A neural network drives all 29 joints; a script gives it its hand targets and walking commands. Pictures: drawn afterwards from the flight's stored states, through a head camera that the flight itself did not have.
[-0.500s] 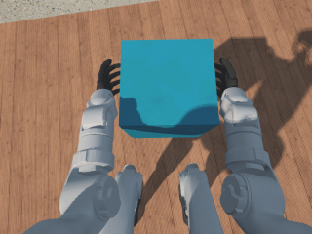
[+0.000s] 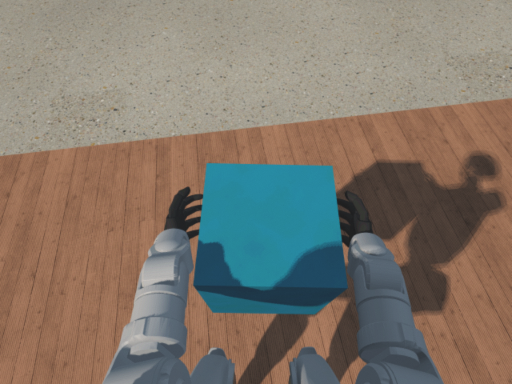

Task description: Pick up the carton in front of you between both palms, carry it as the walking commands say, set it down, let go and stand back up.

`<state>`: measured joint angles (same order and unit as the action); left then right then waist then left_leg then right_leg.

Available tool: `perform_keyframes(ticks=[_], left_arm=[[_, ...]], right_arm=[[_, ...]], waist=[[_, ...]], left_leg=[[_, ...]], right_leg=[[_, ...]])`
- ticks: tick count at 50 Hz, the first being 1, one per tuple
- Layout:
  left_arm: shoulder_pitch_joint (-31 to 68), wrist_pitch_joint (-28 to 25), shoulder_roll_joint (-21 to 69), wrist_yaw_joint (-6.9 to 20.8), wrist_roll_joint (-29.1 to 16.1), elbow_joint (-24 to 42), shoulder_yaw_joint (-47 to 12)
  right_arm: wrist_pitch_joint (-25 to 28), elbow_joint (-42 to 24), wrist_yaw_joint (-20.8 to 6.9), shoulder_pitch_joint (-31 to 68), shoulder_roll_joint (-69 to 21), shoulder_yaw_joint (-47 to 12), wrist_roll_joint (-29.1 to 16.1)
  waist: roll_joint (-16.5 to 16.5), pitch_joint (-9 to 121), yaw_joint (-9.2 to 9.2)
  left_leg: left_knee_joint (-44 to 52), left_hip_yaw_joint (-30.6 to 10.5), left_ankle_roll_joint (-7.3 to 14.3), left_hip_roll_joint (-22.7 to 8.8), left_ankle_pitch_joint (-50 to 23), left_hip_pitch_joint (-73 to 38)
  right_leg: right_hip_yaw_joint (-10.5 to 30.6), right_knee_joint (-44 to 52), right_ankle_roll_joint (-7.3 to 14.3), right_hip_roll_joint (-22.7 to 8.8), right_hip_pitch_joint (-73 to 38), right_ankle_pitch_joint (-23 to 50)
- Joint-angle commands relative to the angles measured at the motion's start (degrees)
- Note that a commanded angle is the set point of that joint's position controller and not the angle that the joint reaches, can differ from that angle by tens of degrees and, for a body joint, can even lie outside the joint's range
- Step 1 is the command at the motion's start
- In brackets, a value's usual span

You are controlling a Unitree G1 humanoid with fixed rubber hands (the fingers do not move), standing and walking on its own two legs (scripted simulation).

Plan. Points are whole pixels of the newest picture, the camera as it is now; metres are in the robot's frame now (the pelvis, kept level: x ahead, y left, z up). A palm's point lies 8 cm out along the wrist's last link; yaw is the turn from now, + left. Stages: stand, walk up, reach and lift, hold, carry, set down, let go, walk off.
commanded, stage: reach and lift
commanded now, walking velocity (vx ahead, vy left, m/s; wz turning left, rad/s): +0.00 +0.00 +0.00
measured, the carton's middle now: (266, 246) +0.37 -0.01 -0.09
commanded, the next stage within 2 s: hold in 1.44 s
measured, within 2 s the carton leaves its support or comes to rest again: neither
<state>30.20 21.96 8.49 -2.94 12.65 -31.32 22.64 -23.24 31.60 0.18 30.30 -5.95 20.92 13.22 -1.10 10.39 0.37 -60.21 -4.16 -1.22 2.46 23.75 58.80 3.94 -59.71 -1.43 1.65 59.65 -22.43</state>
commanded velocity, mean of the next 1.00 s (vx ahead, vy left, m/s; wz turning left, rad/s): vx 0.00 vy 0.00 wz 0.00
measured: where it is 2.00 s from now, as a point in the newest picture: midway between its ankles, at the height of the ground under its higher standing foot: outside the picture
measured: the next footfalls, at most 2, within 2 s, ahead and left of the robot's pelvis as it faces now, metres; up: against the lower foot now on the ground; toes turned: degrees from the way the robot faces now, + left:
none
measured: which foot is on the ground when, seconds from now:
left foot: down 0.00-1.00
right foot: down 0.00-1.00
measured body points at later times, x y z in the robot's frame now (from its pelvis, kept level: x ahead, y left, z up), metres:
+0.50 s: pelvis +0.02 +0.00 +0.08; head +0.00 +0.00 +0.53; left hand +0.33 +0.15 +0.10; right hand +0.33 -0.15 +0.10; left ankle +0.04 +0.13 -0.66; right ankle +0.05 -0.13 -0.66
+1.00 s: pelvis +0.03 +0.00 +0.08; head +0.01 +0.00 +0.53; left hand +0.34 +0.15 +0.10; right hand +0.34 -0.15 +0.10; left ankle +0.04 +0.13 -0.66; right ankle +0.05 -0.13 -0.66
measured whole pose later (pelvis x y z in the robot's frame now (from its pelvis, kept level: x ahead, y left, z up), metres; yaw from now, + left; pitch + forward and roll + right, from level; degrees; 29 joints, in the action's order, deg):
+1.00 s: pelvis +0.03 +0.00 +0.08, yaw +0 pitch -4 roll +0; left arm 17.7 35.4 9.4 0.7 17.1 -19.7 16.3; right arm -36.5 18.9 -1.0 17.1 -9.2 15.3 16.8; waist -0.3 -1.4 0.1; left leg -24.0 -4.8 -0.8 0.9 12.2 8.1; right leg 4.0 -23.9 -0.8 0.7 9.0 -11.2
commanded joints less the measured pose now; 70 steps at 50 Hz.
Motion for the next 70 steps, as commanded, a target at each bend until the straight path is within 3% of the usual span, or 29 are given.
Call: perform_keyframes(ticks=[1,16,23,27,34,57,70], left_arm=[[29.88,0.12,61.76,14.79,-8.76,-2.52,-35.36],[16.25,6.92,59.25,16.05,-10.32,6.44,-41.12],[14.01,11.09,56.48,17.15,-8.17,5.99,-37.07],[18.11,10.96,56.05,17.94,-6.83,4.39,-34.03],[22.99,10.36,57.71,18.41,-8.18,6.57,-36.04],[10.73,13.52,54.50,17.21,-10.06,16.05,-39.84],[10.20,15.60,54.19,16.79,-11.14,19.25,-41.39]], right_arm=[[1.14,-0.02,-13.99,30.67,-61.00,-34.27,-9.22],[-5.52,-8.73,-13.89,16.91,-59.93,-39.18,-10.46],[-9.76,-9.04,-14.06,14.34,-57.61,-35.54,-8.63],[-9.92,-7.29,-14.90,18.50,-57.29,-32.98,-7.63],[-9.46,-9.61,-15.35,23.91,-59.58,-35.84,-9.30],[-12.33,-18.39,-13.94,11.13,-57.02,-39.09,-11.07],[-14.25,-21.28,-13.71,10.94,-55.74,-40.37,-12.03]], waist=[[1.04,32.06,0.30],[0.85,14.48,-0.09],[0.71,2.10,0.09],[0.66,-0.78,-0.15],[1.01,5.07,-0.47],[1.06,5.89,-0.25],[0.78,3.75,-0.29]], left_leg=[[12.23,0.75,0.75,5.39,-15.27,-22.16],[31.44,-0.43,0.69,3.35,-23.38,-45.01],[38.08,0.24,1.01,2.91,-14.86,-47.43],[38.73,0.68,1.52,2.70,-9.09,-46.38],[37.96,0.79,1.55,2.72,-10.66,-47.97],[40.52,0.21,0.65,3.52,-26.44,-55.47],[41.09,0.07,0.58,3.44,-25.16,-56.04]], right_leg=[[-1.13,10.68,1.45,5.94,-27.56,15.92],[-0.32,30.17,1.32,4.01,-49.56,23.26],[-0.63,36.68,1.55,3.63,-52.21,14.81],[-1.03,37.14,1.66,3.47,-51.93,9.34],[-0.86,36.23,1.38,3.51,-54.68,10.95],[-0.27,39.18,0.48,4.20,-60.50,26.50],[-0.09,39.84,0.63,4.36,-60.31,24.41]])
